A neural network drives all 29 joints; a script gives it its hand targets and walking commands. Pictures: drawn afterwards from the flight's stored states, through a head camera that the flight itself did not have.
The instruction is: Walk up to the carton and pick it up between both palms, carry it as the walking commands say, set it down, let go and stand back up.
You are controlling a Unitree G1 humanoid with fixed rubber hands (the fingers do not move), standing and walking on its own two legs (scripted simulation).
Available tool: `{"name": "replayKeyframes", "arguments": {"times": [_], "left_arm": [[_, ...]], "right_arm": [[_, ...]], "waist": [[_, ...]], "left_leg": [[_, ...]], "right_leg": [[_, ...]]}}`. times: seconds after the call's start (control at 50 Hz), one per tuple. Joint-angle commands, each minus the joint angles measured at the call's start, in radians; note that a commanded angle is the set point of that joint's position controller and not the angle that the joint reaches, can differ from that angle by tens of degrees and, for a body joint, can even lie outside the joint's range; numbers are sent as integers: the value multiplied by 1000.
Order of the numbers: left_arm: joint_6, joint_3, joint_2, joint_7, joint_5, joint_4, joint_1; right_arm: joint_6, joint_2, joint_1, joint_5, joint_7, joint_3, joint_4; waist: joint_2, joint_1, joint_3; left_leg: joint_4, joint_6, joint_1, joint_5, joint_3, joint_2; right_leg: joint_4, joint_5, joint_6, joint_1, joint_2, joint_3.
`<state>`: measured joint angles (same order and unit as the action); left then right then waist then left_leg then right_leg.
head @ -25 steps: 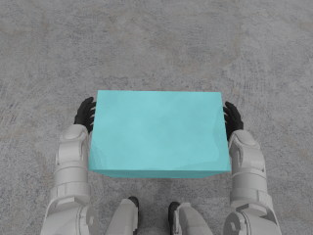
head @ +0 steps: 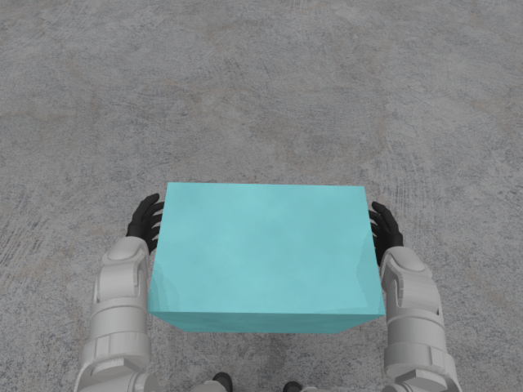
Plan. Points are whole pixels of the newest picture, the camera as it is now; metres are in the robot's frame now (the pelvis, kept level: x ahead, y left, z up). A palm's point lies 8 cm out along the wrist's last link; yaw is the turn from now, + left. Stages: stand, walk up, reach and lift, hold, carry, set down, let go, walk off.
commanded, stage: reach and lift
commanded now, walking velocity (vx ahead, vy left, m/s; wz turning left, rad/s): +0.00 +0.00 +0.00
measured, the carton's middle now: (263, 268) +0.31 +0.01 -0.08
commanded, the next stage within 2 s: hold in 1.50 s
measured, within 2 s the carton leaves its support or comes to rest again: neither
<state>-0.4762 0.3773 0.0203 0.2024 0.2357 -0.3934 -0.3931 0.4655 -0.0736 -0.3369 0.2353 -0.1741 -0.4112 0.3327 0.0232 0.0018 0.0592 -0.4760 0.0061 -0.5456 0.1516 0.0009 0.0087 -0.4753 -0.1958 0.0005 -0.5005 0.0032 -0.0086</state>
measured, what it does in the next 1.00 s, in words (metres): stands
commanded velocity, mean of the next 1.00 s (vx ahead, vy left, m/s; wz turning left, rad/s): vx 0.00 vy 0.00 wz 0.00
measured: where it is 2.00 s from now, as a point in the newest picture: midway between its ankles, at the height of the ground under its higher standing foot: outside the picture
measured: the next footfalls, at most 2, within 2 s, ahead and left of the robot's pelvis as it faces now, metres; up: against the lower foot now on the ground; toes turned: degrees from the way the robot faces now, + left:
none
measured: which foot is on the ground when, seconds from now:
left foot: down 0.00-1.00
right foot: down 0.00-1.00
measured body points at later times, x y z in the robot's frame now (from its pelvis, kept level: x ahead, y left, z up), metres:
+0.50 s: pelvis +0.02 -0.01 +0.02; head +0.01 +0.00 +0.47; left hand +0.33 +0.20 +0.04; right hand +0.32 -0.20 +0.04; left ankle +0.04 +0.12 -0.73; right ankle +0.01 -0.12 -0.73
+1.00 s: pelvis +0.03 -0.01 +0.02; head +0.01 +0.00 +0.47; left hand +0.32 +0.20 +0.05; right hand +0.31 -0.20 +0.05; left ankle +0.04 +0.12 -0.73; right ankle +0.01 -0.12 -0.73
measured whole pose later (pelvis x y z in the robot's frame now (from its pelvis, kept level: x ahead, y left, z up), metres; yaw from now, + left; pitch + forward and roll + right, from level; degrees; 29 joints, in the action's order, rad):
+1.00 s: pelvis +0.03 -0.01 +0.02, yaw +0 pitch -6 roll +0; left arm -0.70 0.27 0.01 0.16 0.18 -0.12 -0.16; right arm 0.70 -0.03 -0.16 0.17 -0.15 -0.25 0.12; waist 0.01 0.00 -0.06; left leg -0.24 0.00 -0.01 0.13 0.01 0.01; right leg -0.24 -0.17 0.01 0.03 0.00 0.00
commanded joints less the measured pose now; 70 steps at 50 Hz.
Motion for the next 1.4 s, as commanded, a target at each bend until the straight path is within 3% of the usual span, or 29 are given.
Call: {"name": "replayKeyframes", "arguments": {"times": [0.0,0.2,0.46,0.64,0.94,1.38], "left_arm": [[14,-568,-867,179,-162,38,-438],[-36,-584,-867,155,-176,67,-400],[-141,-651,-824,139,-220,225,-348],[-197,-637,-774,127,-211,274,-307],[-198,-676,-731,82,-223,393,-202],[-192,-680,-687,58,-218,416,-178]], "right_arm": [[1,-824,-478,-147,-185,584,-4],[45,-802,-449,-157,-171,595,-29],[150,-774,-404,-213,-139,677,-172],[208,-738,-369,-209,-114,669,-216],[211,-679,-277,-217,-87,718,-313],[202,-611,-256,-207,-80,700,-339]], "waist": [[-47,-6,434],[-44,-11,301],[-24,-12,183],[-17,-7,111],[-28,-1,125],[-29,-4,95]], "left_leg": [[51,17,387,-203,-35,-81],[141,11,503,-183,-39,-77],[210,9,603,-180,-46,-89],[241,13,621,-156,-46,-95],[226,-5,650,-265,-48,-99],[228,-4,650,-201,-44,-90]], "right_leg": [[73,169,13,189,91,32],[154,141,15,300,91,42],[236,169,14,433,79,72],[267,172,12,484,68,81],[248,277,11,515,82,79],[243,201,17,475,85,76]]}}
